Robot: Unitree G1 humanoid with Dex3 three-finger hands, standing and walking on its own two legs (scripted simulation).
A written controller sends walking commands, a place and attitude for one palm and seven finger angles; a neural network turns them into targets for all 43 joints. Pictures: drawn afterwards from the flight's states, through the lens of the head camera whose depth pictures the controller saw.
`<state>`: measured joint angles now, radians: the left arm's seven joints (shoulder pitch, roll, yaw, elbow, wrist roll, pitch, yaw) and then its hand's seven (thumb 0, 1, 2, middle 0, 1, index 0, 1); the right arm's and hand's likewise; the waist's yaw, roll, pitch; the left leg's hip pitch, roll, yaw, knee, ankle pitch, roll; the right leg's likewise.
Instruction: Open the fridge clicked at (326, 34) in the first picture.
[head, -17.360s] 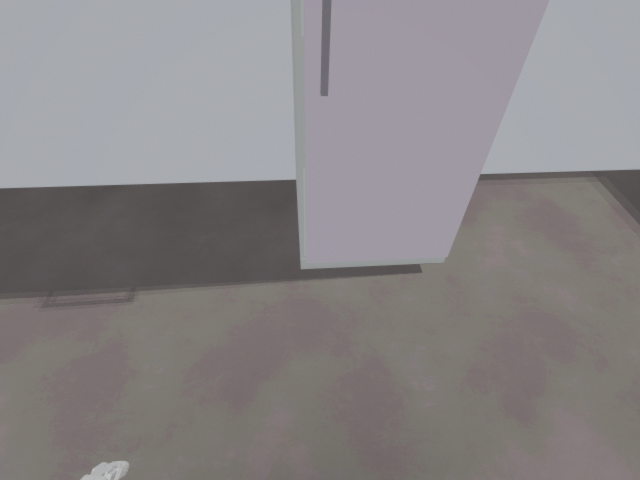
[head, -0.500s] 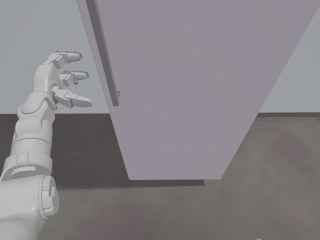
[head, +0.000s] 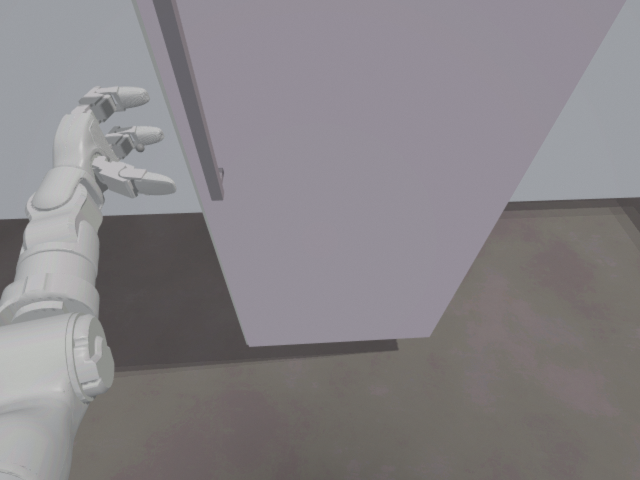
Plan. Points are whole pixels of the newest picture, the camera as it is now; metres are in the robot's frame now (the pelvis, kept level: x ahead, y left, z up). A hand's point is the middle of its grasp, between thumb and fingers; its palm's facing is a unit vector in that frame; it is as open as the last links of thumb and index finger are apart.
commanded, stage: move the hooked fingers beside the handle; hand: left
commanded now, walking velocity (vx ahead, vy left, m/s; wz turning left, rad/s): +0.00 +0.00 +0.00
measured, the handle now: (191, 79) +0.53 +0.15 +0.22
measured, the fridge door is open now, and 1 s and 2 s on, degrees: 0 0 0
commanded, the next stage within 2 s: feel for the door with the fingertips in 0.68 s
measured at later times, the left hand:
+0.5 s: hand (141, 143) +0.46 +0.20 +0.18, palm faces +0.05 -1.00 +0.01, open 14.0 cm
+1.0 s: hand (154, 143) +0.47 +0.19 +0.18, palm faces +0.02 -1.00 +0.03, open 14.0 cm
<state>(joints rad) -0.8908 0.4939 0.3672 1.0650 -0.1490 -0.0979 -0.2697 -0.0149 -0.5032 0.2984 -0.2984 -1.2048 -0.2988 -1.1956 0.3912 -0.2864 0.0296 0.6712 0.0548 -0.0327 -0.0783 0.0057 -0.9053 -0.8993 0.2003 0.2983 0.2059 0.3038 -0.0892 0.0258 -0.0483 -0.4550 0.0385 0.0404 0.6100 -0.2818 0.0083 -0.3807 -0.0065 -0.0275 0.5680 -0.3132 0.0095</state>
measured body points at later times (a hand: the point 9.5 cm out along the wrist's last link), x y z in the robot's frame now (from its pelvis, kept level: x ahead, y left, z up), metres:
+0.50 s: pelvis -0.01 +0.00 +0.00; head +0.03 +0.00 +0.45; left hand +0.45 +0.25 +0.18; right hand +0.07 -0.26 -0.11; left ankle +0.01 +0.11 -0.73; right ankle -0.02 -0.13 -0.73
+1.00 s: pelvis +0.00 -0.01 +0.00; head +0.04 -0.01 +0.45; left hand +0.46 +0.24 +0.18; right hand +0.05 -0.28 -0.12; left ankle +0.01 +0.11 -0.73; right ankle -0.02 -0.13 -0.73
